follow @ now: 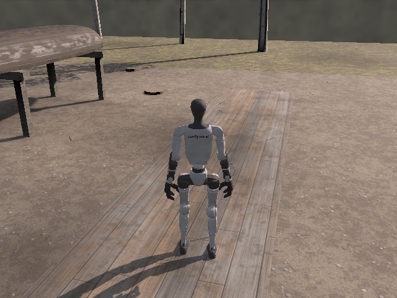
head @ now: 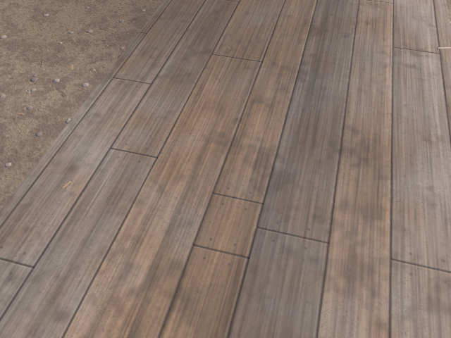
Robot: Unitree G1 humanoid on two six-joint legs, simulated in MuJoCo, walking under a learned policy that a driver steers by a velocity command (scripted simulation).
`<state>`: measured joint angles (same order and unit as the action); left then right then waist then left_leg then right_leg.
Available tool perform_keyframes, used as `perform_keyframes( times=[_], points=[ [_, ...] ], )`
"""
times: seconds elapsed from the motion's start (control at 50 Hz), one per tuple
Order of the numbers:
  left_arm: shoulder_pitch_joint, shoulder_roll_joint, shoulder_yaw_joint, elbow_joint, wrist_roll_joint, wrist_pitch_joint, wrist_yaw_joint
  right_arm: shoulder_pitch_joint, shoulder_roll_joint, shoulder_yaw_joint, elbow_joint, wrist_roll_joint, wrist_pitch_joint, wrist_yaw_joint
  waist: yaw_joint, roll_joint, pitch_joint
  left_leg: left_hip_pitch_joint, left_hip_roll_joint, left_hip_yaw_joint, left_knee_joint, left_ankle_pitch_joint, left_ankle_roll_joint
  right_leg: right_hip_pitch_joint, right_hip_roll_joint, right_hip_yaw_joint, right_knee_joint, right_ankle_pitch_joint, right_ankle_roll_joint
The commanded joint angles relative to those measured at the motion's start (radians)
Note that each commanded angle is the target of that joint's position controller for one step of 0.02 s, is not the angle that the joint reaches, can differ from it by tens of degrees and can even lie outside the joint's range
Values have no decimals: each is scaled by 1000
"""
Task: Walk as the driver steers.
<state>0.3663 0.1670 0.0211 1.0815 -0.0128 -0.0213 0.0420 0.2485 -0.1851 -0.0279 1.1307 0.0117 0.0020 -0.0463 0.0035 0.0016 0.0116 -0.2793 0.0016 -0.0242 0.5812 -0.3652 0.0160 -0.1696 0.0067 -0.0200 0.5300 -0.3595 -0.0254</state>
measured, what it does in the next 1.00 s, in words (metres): walks ahead: right foot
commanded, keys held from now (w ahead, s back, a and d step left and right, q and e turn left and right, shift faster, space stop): w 0.94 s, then w+e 0.06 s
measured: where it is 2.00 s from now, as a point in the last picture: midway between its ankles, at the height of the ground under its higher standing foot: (259, 192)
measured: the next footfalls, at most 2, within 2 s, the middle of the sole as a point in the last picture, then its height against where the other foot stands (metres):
right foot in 0.66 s outside the picture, level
left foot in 1.20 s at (193, 260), level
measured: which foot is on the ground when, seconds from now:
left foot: down 0.00-0.68, up 0.70-1.00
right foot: down 0.00-0.18, up 0.20-0.64, down 0.66-1.00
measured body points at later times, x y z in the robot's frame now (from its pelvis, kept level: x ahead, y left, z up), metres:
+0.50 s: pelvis +0.17 +0.04 +0.01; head +0.19 +0.05 +0.46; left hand +0.35 +0.28 -0.11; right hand +0.08 -0.18 -0.13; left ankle +0.05 +0.14 -0.73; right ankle +0.34 -0.12 -0.68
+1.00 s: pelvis +0.47 -0.01 +0.01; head +0.49 -0.01 +0.46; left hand +0.46 +0.25 -0.13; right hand +0.63 -0.27 -0.10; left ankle +0.64 +0.17 -0.66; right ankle +0.44 -0.09 -0.73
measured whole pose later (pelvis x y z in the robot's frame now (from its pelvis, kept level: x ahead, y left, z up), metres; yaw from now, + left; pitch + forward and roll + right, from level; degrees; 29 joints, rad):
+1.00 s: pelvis +0.47 -0.01 +0.01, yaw -1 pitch +1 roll -2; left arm 0.36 0.23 0.05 1.01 0.00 -0.10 -0.01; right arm 0.11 -0.26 -0.07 0.89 0.01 -0.09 -0.02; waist 0.06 0.04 -0.01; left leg -0.71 0.15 -0.04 0.81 0.01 0.02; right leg -0.08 0.08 -0.06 0.22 -0.17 -0.07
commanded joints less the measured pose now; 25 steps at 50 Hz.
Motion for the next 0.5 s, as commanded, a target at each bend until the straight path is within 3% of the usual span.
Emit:
perform_keyframes(
  times=[0.02, 0.04, 0.08, 0.12, 0.16, 0.18, 0.2, 0.22, 0.24, 0.26, 0.28, 0.3, 0.32, 0.38, 0.44, 0.5],
  points=[
    [122, 208, 54, -17, -16, -20, 5, -48, -53, -8, -68, 9, -43, 13, 38, -186, 170, -209, -23, 86, 189, -87, 35, -94, -292, 413, -364, -540, -197],
    [113, 209, 58, -25, -13, -30, 3, -75, -57, -9, -84, 12, -60, 22, 40, -178, 202, -263, 18, 53, 266, -74, 49, -99, -352, 490, -395, -505, -231],
    [76, 187, 55, -46, -8, -49, -6, -89, -68, -13, -107, 24, -84, 35, 23, -149, 211, -333, 67, 17, 271, -149, 74, -39, -359, 468, -377, -346, -218],
    [24, 188, 55, -65, -23, -48, -14, -42, -70, -20, -95, 29, -102, 43, -19, -120, 165, -151, 43, 70, 47, -75, 82, -68, -269, 299, -320, -202, -151],
    [7, 193, 55, -77, -25, -40, -19, 143, -77, -41, -10, 21, -100, 46, -84, -89, 85, 201, -51, 148, -64, 125, 48, -220, -165, 164, -186, -78, -113],
    [-34, 173, 47, -94, -21, -47, -21, 267, -110, -58, 17, 17, -96, 44, -142, -10, 49, 334, 16, 27, -120, 94, 70, -307, -107, 85, 19, 70, -75],
    [-52, 98, 28, -129, -8, -60, -23, 403, -224, -84, 25, 17, -96, 36, -169, 274, -20, 468, 264, -378, -301, 2, 172, -474, -1, -51, 417, 5, -5],
    [-51, 64, 22, -153, -27, -79, -23, 426, -230, -72, 24, -4, -113, 49, -148, 322, -49, 464, 403, -747, -438, -145, 294, -609, 47, 63, 659, -182, -13],
    [-74, 104, 30, -162, -47, -91, -28, 302, -173, -51, -7, -2, -127, 50, -89, 168, 52, 403, 412, -681, -425, -215, 280, -713, -35, 117, 780, -124, -44],
    [-94, 122, 32, -164, -45, -100, -37, 216, -125, -35, -38, -1, -132, 55, -65, 97, 91, 353, 358, -533, -421, -178, 235, -732, -80, 116, 788, -9, -68],
    [-97, 129, 39, -158, -33, -105, -37, 156, -120, -26, -60, -3, -130, 62, -38, 55, 100, 309, 309, -411, -434, -67, 199, -708, -112, 100, 738, 81, -75],
    [-104, 153, 51, -157, -19, -104, -37, 137, -107, -18, -70, -6, -126, 65, -24, 53, 106, 277, 268, -306, -440, 69, 170, -668, -136, 89, 668, 136, -70],
    [-99, 152, 56, -153, -15, -98, -43, 157, -86, -10, -66, -10, -117, 63, -20, 65, 93, 258, 235, -229, -446, 160, 152, -624, -145, 72, 629, 172, -62],
    [-171, 109, 48, -178, -10, -80, -52, 231, -114, -10, -55, -15, -106, 44, -29, 61, 97, 254, 209, -124, -456, 380, 164, -633, -142, 24, 518, 235, -19],
    [-339, 85, 31, -245, -9, -80, -57, 232, -144, -12, -76, -17, -98, 28, -57, 53, 123, 205, 187, -62, -484, 413, 162, -595, -114, -7, 269, 347, 2],
    [-441, 92, 23, -281, -16, -83, -71, 276, -165, -20, -75, -6, -97, 22, -80, 73, 139, 209, 198, -34, -508, 380, 163, -519, -78, -37, 117, 415, -1]
  ],
)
